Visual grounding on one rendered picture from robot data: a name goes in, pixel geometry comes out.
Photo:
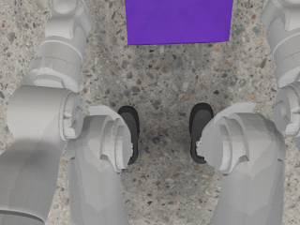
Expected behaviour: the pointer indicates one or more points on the robot right forearm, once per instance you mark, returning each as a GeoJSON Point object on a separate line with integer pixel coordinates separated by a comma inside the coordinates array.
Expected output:
{"type": "Point", "coordinates": [281, 19]}

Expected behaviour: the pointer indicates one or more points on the robot right upper arm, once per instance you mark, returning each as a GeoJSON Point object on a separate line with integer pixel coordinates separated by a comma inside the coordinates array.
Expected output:
{"type": "Point", "coordinates": [286, 111]}

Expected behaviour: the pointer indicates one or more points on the robot left forearm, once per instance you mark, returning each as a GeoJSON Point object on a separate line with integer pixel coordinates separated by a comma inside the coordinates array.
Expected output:
{"type": "Point", "coordinates": [61, 50]}

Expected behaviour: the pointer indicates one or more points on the robot right shin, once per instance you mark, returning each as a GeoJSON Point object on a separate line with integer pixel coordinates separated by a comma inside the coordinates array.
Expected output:
{"type": "Point", "coordinates": [239, 107]}

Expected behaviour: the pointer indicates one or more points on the right robot thigh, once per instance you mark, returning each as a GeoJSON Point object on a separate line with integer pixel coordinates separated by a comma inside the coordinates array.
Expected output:
{"type": "Point", "coordinates": [243, 148]}

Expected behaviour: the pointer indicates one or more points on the robot left upper arm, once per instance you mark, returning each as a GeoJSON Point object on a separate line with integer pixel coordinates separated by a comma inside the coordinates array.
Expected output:
{"type": "Point", "coordinates": [41, 120]}

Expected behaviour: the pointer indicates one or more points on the carton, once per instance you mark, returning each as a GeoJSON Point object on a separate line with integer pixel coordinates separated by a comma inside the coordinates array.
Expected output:
{"type": "Point", "coordinates": [160, 22]}

